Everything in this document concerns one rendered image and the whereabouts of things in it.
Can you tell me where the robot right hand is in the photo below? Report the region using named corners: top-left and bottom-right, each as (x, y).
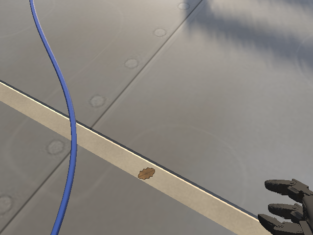
top-left (257, 178), bottom-right (313, 235)

